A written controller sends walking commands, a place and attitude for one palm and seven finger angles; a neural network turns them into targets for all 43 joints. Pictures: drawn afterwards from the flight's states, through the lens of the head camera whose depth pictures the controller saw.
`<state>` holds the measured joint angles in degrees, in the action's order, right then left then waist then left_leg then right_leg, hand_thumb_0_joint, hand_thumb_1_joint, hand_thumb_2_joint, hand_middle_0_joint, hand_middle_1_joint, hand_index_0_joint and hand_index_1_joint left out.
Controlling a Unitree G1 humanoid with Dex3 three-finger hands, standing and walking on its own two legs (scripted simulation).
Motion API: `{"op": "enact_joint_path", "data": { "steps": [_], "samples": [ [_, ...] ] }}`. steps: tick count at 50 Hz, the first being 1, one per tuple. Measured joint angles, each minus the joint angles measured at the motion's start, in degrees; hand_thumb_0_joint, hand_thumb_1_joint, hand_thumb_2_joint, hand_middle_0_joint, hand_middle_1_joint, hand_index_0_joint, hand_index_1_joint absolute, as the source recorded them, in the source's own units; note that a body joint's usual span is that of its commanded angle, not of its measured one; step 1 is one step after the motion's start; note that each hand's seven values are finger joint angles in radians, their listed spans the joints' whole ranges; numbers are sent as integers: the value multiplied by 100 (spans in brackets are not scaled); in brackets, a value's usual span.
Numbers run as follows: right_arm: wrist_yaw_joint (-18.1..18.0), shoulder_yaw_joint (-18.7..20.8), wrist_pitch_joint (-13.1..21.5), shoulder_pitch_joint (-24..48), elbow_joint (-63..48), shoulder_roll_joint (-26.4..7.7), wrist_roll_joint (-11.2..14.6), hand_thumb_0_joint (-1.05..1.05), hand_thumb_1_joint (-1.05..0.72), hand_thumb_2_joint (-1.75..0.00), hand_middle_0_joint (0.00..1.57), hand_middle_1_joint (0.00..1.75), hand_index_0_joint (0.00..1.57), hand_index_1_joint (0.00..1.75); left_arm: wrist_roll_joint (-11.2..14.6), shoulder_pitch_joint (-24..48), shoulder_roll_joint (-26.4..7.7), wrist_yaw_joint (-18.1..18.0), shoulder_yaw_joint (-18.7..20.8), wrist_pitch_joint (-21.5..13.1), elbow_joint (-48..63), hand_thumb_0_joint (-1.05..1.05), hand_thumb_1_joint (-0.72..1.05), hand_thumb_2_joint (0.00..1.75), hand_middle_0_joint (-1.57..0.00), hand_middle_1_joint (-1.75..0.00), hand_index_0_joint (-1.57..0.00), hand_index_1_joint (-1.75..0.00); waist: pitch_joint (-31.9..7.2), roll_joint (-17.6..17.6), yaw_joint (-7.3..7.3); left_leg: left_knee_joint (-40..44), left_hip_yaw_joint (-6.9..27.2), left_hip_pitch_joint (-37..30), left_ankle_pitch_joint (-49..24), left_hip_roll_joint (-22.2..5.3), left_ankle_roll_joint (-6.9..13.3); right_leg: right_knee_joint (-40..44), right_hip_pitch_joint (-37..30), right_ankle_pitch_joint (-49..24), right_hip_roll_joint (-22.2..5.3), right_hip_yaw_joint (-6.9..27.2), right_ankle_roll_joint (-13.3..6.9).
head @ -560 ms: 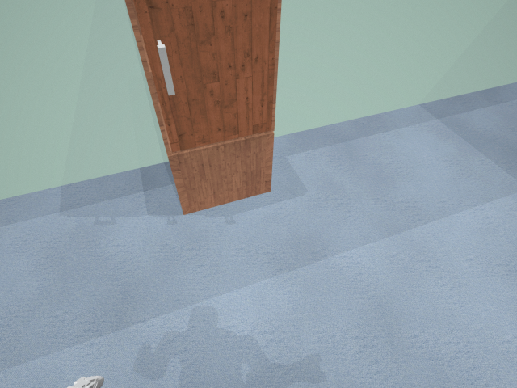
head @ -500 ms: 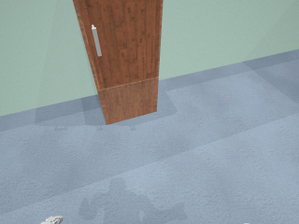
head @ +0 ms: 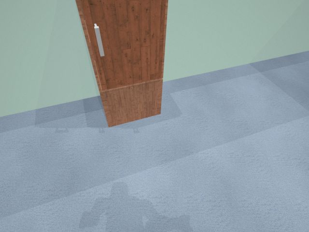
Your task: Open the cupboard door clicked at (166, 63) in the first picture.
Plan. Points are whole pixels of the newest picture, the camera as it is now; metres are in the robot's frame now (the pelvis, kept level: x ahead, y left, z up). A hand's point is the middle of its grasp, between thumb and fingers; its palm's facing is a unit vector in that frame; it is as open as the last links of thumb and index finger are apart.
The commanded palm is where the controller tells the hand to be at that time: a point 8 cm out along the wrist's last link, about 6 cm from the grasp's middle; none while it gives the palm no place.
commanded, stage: stand and wait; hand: left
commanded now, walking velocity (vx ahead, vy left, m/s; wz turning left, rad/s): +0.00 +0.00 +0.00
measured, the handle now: (98, 40) +0.99 +0.36 +0.00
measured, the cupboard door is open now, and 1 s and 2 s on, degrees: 0 0 0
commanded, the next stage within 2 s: look at it before walking up in 0.26 s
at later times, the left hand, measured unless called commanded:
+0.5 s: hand out of the picture +0.07 +0.25 -0.15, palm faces -0.04 -0.94 -0.33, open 7.4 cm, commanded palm none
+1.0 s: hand out of the picture +0.06 +0.25 -0.15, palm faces -0.03 -0.94 -0.34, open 7.4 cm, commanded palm none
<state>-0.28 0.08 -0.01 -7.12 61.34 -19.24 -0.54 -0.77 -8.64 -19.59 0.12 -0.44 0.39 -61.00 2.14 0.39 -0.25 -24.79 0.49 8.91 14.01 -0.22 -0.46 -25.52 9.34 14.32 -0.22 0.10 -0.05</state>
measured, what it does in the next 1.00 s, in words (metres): stands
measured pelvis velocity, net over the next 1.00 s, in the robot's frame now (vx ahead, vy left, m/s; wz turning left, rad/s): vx -0.01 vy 0.00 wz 0.00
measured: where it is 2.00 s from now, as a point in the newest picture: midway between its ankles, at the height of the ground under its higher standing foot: outside the picture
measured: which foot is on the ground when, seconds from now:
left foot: down 0.00-1.00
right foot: down 0.00-1.00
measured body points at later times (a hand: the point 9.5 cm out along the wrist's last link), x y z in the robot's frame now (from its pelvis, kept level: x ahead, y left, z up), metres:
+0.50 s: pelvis -0.01 +0.00 +0.00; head -0.01 +0.00 +0.45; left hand +0.08 +0.30 -0.13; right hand +0.07 -0.29 -0.13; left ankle -0.01 +0.13 -0.74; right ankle +0.00 -0.12 -0.74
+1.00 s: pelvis -0.01 +0.00 +0.00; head +0.00 +0.00 +0.45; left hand +0.07 +0.30 -0.13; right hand +0.08 -0.30 -0.13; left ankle -0.01 +0.13 -0.74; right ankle +0.00 -0.12 -0.74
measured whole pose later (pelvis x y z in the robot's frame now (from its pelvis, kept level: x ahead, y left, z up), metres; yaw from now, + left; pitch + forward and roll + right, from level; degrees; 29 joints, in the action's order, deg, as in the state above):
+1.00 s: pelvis -0.01 +0.00 +0.00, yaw +0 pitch -2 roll +0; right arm -0.1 -0.3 0.3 -6.6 63.5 -19.6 -0.3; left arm -0.9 -8.1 -19.6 0.2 -0.6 -0.1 -62.6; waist 2.1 0.0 -0.3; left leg -21.0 0.3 7.3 11.6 -0.5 -0.7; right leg -22.0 8.0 12.0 0.0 0.3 -0.2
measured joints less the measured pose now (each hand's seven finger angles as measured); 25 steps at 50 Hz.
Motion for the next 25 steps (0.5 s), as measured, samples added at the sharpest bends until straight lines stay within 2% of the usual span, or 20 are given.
{"op": "enact_joint_path", "data": {
  "steps": [25],
  "samples": [
    [26, -27, 43, 21, 177, 16, 17, 1, -91, -90, 20, 30, 20, 30, -10, 134, 10, 10, -19, -32, -95, 0, 91, 90, -20, -30, -20, -30, -38, -11, 23, 240, -33, -78, -177, 4, 7, 216, -56, -174, -6, 33, 15]
  ]
}}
